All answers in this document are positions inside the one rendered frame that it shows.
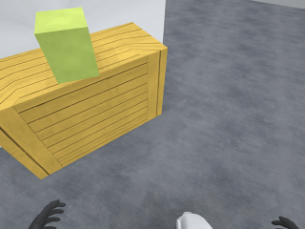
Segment carton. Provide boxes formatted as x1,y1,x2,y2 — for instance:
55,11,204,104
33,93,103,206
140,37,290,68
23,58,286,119
34,7,100,84

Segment left robot hand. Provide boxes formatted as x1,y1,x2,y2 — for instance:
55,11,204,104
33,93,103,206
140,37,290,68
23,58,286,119
28,199,66,229

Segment right robot hand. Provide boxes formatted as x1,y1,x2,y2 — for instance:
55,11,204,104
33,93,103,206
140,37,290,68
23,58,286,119
272,216,299,229

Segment pedestal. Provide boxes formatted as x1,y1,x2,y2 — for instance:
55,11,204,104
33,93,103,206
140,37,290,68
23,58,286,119
0,22,168,179

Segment right robot thigh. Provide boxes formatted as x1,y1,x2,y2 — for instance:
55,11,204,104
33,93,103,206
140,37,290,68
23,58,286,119
176,213,213,229

